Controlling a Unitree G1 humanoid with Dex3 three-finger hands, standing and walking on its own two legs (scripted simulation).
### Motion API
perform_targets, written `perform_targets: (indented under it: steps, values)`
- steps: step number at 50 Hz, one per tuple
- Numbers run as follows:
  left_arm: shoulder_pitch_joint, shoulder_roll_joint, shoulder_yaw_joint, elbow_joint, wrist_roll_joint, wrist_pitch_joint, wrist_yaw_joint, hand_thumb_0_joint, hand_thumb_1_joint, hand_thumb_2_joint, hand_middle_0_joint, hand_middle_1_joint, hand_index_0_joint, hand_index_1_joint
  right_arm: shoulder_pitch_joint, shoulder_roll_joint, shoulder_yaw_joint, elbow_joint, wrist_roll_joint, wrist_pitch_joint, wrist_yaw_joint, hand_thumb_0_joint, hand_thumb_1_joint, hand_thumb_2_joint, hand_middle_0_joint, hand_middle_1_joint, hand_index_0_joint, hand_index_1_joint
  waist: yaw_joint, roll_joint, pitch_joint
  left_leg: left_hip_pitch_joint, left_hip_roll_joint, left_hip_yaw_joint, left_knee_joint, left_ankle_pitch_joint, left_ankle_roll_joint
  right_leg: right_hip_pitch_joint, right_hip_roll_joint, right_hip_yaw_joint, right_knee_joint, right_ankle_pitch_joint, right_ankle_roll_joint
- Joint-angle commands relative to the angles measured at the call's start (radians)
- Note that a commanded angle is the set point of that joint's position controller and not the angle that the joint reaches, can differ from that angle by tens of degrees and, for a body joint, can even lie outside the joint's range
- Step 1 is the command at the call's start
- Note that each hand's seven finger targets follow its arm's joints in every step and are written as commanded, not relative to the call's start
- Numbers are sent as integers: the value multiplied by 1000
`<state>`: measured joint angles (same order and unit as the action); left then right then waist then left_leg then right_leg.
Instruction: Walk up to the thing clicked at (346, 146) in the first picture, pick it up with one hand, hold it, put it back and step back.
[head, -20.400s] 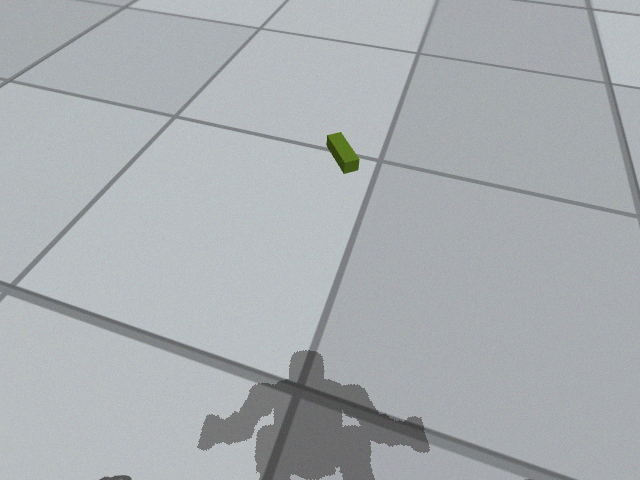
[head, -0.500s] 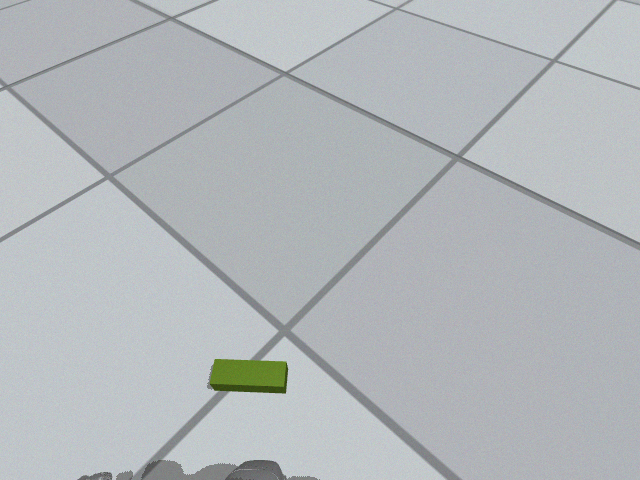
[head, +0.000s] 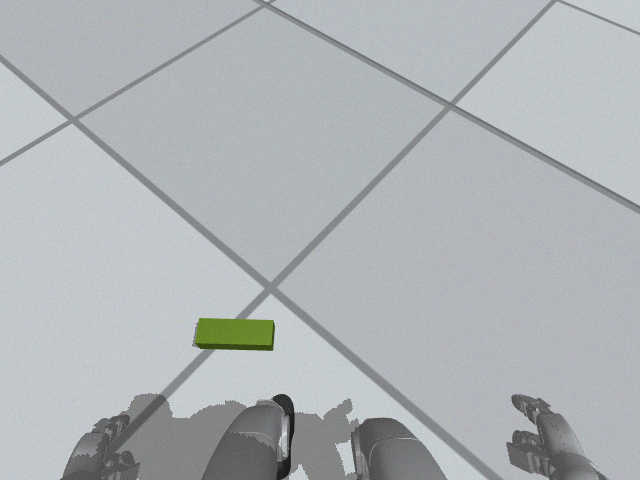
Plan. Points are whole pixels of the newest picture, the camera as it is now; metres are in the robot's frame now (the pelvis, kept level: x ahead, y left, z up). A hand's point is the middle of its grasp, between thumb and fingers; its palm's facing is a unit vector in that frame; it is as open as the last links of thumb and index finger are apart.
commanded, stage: walk up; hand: left
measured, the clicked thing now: (236, 334) +0.45 +0.24 -0.72
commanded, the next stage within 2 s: stand in 0.88 s
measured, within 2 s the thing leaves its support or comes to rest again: neither
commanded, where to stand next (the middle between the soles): +0.06 +0.00 m, yaw +0 degrees
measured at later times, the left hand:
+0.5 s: hand out of the picture -0.02 +0.31 -0.12, palm faces +0.06 -0.90 -0.44, open 7.4 cm
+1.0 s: hand (133, 468) +0.11 +0.25 -0.13, palm faces -0.03 -0.92 -0.38, open 7.4 cm
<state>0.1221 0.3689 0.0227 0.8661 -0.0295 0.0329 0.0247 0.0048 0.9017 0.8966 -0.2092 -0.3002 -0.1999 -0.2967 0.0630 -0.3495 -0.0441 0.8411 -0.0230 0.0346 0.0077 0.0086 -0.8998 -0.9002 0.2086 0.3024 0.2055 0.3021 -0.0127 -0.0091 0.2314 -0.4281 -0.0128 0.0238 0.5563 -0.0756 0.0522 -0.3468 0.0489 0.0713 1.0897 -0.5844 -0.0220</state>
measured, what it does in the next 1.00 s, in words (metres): steps on the spot: right foot, then left foot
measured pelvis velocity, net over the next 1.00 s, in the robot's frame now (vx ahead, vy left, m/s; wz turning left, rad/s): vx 0.01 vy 0.00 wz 0.05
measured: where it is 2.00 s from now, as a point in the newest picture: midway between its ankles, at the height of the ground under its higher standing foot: outside the picture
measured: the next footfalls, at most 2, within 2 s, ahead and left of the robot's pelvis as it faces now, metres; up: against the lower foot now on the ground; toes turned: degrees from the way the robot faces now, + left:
right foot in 0.12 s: -0.02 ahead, -0.13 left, +0.00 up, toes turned -2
left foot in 0.48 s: -0.01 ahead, +0.14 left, +0.00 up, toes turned +4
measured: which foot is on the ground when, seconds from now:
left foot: down 0.00-0.16, up 0.18-0.46, down 0.48-0.90, up 0.92-1.00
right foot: up 0.00-0.10, down 0.12-0.50, up 0.52-0.84, down 0.86-1.00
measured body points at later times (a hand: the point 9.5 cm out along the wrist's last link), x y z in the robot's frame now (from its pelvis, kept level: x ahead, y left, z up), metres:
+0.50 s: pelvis -0.04 +0.02 +0.01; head -0.01 +0.01 +0.46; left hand -0.02 +0.36 -0.09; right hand +0.03 -0.31 -0.12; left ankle -0.05 +0.13 -0.72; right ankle -0.06 -0.13 -0.72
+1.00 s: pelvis +0.01 +0.00 +0.00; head +0.05 -0.02 +0.45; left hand +0.11 +0.29 -0.11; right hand +0.10 -0.30 -0.14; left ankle -0.04 +0.13 -0.69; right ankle +0.13 -0.11 -0.72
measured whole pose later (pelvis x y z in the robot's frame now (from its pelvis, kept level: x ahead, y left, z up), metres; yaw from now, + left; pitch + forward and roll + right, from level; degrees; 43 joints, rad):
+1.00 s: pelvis +0.01 +0.00 +0.00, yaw +3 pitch -4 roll +1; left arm 0.12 0.34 0.01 0.88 0.03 -0.03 -0.01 0.01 0.90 0.90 -0.21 -0.30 -0.20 -0.30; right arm 0.19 -0.38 -0.03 0.88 0.00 0.01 -0.01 0.01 -0.90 -0.90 0.21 0.30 0.20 0.30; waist -0.03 0.03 0.19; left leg -0.28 -0.02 -0.06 0.93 -0.59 0.03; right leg -0.39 -0.03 -0.04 0.61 -0.15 -0.03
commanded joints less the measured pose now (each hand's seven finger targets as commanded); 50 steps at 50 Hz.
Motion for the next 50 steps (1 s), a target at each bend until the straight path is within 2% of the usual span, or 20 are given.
perform_targets:
  steps: [1,6,8,9,12,16,19,21,23,24,26,27,31,38,42,43,44,45,46,50]
  values:
    - [226,211,74,17,8,-15,22,0,900,900,-200,-300,-200,-300,7,-248,-84,-102,-24,12,0,0,-900,-900,200,300,200,300,5,204,-342,244,226,-255,-186,-236,163,13,-41,-83,-202,27,23]
    - [350,237,106,73,48,-46,23,0,900,900,-200,-300,-200,-300,15,-231,-92,-112,-26,55,21,0,-900,-900,200,300,200,300,40,137,-293,-28,130,-201,-58,-500,50,242,-45,-57,-625,155,-24]
    - [191,421,151,-19,91,-41,34,0,900,900,-200,-300,-200,-300,-71,-205,-89,-146,-20,50,12,0,-900,-900,200,300,200,300,99,-249,-87,-218,-83,-157,451,-495,-68,-142,-523,587,-950,-261,-253]
    - [49,432,147,-72,95,-54,42,0,900,900,-200,-300,-200,-300,-68,-276,-114,-132,-19,50,4,0,-900,-900,200,300,200,300,54,-205,-11,-127,-11,-280,609,-447,-82,-284,-575,620,-946,-195,-297]
    - [-19,250,110,-51,68,-80,40,0,900,900,-200,-300,-200,-300,133,-199,-95,-34,9,28,23,0,-900,-900,200,300,200,300,-62,-44,-94,-92,-99,-244,636,-267,-67,-41,-258,94,-748,438,-121]
    - [131,241,116,-54,89,-93,-4,0,900,900,-200,-300,-200,-300,120,-238,-73,-23,19,-16,27,0,-900,-900,200,300,200,300,64,-225,-182,-156,-42,-85,363,-322,-87,268,-222,113,-798,-40,-123]
    - [231,292,139,-59,82,-77,-30,0,900,900,-200,-300,-200,-300,55,-256,-72,-53,9,-55,37,0,-900,-900,200,300,200,300,131,-278,-155,-170,-16,-28,158,-425,-94,383,-270,155,-766,-44,-178]
    - [264,314,136,-62,71,-68,-45,0,900,900,-200,-300,-200,-300,56,-249,-73,-49,3,-79,33,0,-900,-900,200,300,200,300,125,-246,-128,-51,-4,-8,9,-442,-69,300,-292,148,-754,33,-186]
    - [193,307,118,-84,57,-57,-55,0,900,900,-200,-300,-200,-300,203,-218,-76,11,-5,-99,20,0,-900,-900,200,300,200,300,21,-183,-170,202,-39,75,-221,-240,-44,201,-248,32,-592,240,-143]
    - [197,239,97,-106,62,-52,-55,0,900,900,-200,-300,-200,-300,331,-249,-94,49,-7,-110,8,0,-900,-900,200,300,200,300,-38,-25,-253,447,-11,-9,-255,-202,-34,74,-209,-23,-352,325,-101]
    - [153,168,78,-144,49,-51,-50,0,900,900,-200,-300,-200,-300,400,-419,-126,26,-21,-122,-5,0,-900,-900,200,300,200,300,-83,204,-218,591,404,-736,-349,-505,141,-451,-18,-59,2,14,-10]
    - [63,264,95,-148,59,-55,-40,0,900,900,-200,-300,-200,-300,384,-428,-129,19,10,-122,-1,0,-900,-900,200,300,200,300,-98,112,-126,441,472,-767,-364,-490,235,-410,-111,81,0,44,-26]
    - [190,248,89,-90,36,-68,-54,0,900,900,-200,-300,-200,-300,299,-286,-73,-21,17,-141,-9,0,-900,-900,200,300,200,300,0,114,-87,440,259,-263,-239,138,136,-323,-125,55,-70,221,-15]
    - [100,171,63,-53,15,-67,-33,0,900,900,-200,-300,-200,-300,207,-248,-44,-45,22,-100,-28,0,-900,-900,200,300,200,300,-5,243,-119,180,173,-41,-110,563,107,23,-84,-123,-366,420,15]
    - [131,190,72,-7,25,-65,-21,0,900,900,-200,-300,-200,-300,161,-240,-39,-46,52,-55,-35,0,-900,-900,200,300,200,300,42,130,-214,135,109,-41,108,288,54,226,-45,-131,-570,589,-15]
    - [153,228,79,-5,32,-68,-16,0,900,900,-200,-300,-200,-300,184,-216,-30,-45,58,-51,-35,0,-900,-900,200,300,200,300,61,25,-257,120,84,-29,217,150,26,280,-106,-85,-606,790,-32]
    - [239,286,82,-9,60,-89,-20,0,900,900,-200,-300,-200,-300,275,-136,-11,-43,40,-59,-34,0,-900,-900,200,300,200,300,59,-254,-409,50,-24,-37,459,-307,-38,409,-366,280,-679,842,-118]
    - [216,314,80,-20,45,-93,-17,0,900,900,-200,-300,-200,-300,333,-151,-15,-37,33,-45,-41,0,-900,-900,200,300,200,300,24,-183,-436,150,-25,-174,463,-538,-26,288,-465,366,-699,735,-197]
    - [113,316,84,-10,45,-91,-10,0,900,900,-200,-300,-200,-300,217,-222,-31,-42,27,-35,-46,0,-900,-900,200,300,200,300,47,-232,-375,81,9,-110,466,-572,-8,229,-430,370,-742,446,-253]
    - [-10,257,57,-48,60,-79,-6,0,900,900,-200,-300,-200,-300,241,-226,-44,22,21,-32,-17,0,-900,-900,200,300,200,300,0,-183,-277,97,12,-100,319,-542,-15,120,-290,202,-804,99,-147]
